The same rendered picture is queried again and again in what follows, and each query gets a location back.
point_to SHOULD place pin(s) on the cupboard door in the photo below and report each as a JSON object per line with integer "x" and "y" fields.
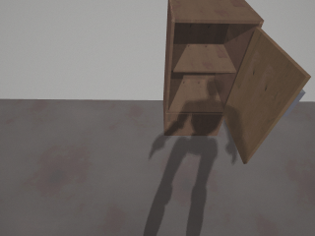
{"x": 267, "y": 83}

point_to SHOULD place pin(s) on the handle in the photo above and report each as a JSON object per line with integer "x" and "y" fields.
{"x": 299, "y": 96}

